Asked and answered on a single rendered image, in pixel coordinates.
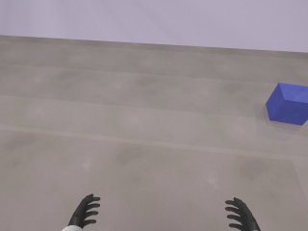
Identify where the left robot hand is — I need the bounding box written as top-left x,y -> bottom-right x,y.
68,194 -> 101,229

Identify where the carton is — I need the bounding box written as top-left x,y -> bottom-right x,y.
266,83 -> 308,126

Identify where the right robot hand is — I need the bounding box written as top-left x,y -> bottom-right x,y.
225,197 -> 261,231

